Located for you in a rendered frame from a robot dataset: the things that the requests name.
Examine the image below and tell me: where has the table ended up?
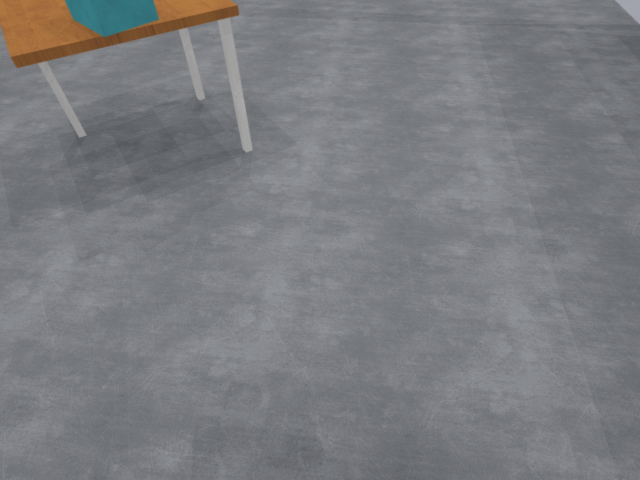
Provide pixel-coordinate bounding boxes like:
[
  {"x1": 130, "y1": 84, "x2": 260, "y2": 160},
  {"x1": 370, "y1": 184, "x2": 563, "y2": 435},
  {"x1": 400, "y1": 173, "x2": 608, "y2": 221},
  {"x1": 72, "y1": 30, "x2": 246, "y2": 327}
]
[{"x1": 0, "y1": 0, "x2": 253, "y2": 153}]

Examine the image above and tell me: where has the carton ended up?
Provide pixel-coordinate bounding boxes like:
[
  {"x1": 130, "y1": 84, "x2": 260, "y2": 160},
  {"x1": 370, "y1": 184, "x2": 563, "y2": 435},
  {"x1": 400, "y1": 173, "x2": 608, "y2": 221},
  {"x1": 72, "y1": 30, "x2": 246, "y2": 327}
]
[{"x1": 65, "y1": 0, "x2": 159, "y2": 37}]

